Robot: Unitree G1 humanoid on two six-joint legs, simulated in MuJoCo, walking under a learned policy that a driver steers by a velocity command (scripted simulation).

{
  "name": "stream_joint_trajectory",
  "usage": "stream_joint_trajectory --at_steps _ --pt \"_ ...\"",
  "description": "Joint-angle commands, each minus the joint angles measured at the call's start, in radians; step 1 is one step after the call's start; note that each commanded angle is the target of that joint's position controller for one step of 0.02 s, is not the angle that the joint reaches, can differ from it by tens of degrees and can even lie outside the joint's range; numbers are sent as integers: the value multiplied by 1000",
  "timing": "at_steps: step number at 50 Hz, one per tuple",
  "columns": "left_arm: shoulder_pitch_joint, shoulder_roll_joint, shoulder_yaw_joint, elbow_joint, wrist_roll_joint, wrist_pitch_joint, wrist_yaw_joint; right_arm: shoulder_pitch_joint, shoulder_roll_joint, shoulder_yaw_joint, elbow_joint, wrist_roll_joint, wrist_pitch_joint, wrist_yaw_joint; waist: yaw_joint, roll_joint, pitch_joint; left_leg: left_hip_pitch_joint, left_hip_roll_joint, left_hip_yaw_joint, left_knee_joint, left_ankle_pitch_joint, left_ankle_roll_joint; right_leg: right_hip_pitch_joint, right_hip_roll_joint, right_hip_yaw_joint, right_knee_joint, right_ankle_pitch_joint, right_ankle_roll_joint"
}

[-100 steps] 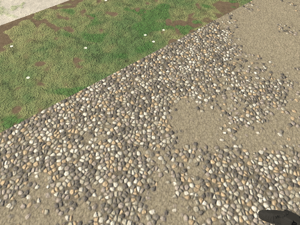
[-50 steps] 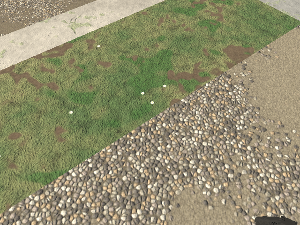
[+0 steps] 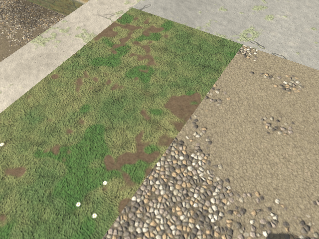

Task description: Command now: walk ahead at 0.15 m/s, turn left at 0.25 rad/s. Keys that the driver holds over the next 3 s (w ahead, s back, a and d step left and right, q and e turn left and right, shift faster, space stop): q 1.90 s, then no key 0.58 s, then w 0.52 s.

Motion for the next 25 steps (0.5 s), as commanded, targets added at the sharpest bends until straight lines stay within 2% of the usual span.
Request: stream_joint_trajectory --at_steps 1,2,3,4,5,6,7,8,9,10,12,15,19,21,22,23,24,25 --pt "-24 167 45 -32 -11 11 20 0 -141 -42 -75 -7 -12 16 -31 -132 -64 95 -32 21 -24 -109 39 23 -301 47 112 739 -84" --pt "-43 163 45 -37 -19 21 29 79 -155 -53 -57 -11 -13 19 -71 -119 -90 176 -57 41 -83 -74 58 19 -276 29 223 780 -58" --pt "-13 160 44 -47 -11 26 36 149 -212 -73 -51 -15 -14 15 -89 -43 -150 317 -16 -39 -109 229 101 -34 -206 -12 412 683 -3" --pt "52 131 33 -75 15 20 33 180 -283 -87 -72 -24 -7 5 -51 139 -247 568 175 -314 -80 600 240 -282 -66 -55 744 220 77" --pt "78 85 14 -81 13 19 21 200 -236 -71 -79 -29 8 -3 -56 240 -371 746 316 -595 -148 597 400 -507 46 38 974 -396 113" --pt "66 138 23 -72 -13 22 9 159 -195 -62 -104 -15 19 -5 -68 113 -377 692 290 -572 -181 335 372 -544 -27 142 1048 -359 101" --pt "4 145 27 -84 -28 33 9 95 -170 -57 -129 -4 31 -11 -64 38 -282 587 243 -488 -201 130 324 -578 -62 129 1046 -294 99" --pt "-28 144 31 -83 -21 46 16 56 -151 -50 -138 5 45 -17 -51 -37 -188 450 205 -424 -243 -14 281 -579 -94 114 969 -248 102" --pt "-50 155 38 -92 -10 58 27 33 -147 -48 -148 4 55 -26 -39 -30 -146 350 173 -397 -274 -133 252 -540 -118 111 879 -202 103" --pt "-50 137 35 -98 -8 65 30 16 -156 -51 -154 -4 67 -30 -22 12 -119 276 123 -366 -297 -200 230 -486 -110 90 787 -170 109" --pt "-28 107 29 -91 -8 61 35 22 -174 -63 -166 -14 81 -42 -21 76 -130 249 83 -333 -303 -187 225 -428 -87 69 658 -142 128" --pt "-33 105 27 -87 -10 52 38 30 -192 -76 -179 0 88 -56 -37 77 -179 271 78 -348 -284 -211 220 -381 -82 85 528 -73 147" --pt "-54 117 32 -96 -16 39 30 27 -190 -81 -194 4 107 -61 -52 104 -168 282 73 -420 -275 -309 199 -345 -72 96 399 -46 143" --pt "-34 119 36 -92 -21 26 22 20 -186 -81 -202 8 118 -63 -40 112 -156 287 61 -446 -251 -310 181 -297 -66 87 280 -15 124" --pt "-3 119 39 -82 -22 19 16 9 -182 -80 -207 14 124 -65 -18 112 -151 268 41 -442 -227 -307 161 -233 -65 71 176 45 109" --pt "27 143 49 -74 -18 16 15 24 -166 -75 -208 18 129 -67 -9 90 -148 222 3 -419 -184 -347 126 -150 -113 93 86 87 85" --pt "52 216 65 -81 4 18 20 54 -115 -62 -213 13 130 -66 -24 -65 -160 109 -77 -316 5 -513 70 -55 -319 270 11 70 11" --pt "10 278 79 -85 39 27 19 30 -116 -67 -254 19 118 -61 -52 -368 -91 -57 -221 -107 229 -651 19 -119 -481 516 -66 195 -136"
